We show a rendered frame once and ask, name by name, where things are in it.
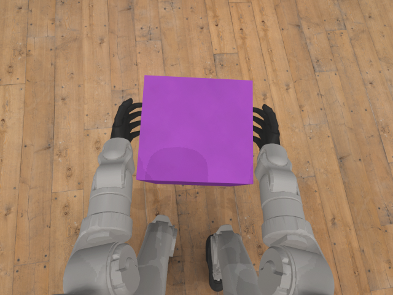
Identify left robot hand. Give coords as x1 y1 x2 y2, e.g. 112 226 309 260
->
111 98 142 142

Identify left robot upper arm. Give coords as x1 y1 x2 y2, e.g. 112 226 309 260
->
53 242 140 295

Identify right robot hand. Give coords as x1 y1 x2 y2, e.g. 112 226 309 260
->
253 104 280 150

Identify right robot upper arm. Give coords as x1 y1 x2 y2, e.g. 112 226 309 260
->
257 245 334 295

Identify robot right thigh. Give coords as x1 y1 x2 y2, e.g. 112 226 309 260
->
211 230 263 295

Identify carton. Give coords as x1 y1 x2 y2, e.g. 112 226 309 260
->
136 75 253 186

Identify left robot forearm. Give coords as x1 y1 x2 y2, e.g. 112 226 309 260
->
63 138 135 291

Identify right robot forearm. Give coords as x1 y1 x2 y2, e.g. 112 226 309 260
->
254 143 335 289

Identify robot right shin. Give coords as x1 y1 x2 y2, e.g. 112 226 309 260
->
212 224 242 280

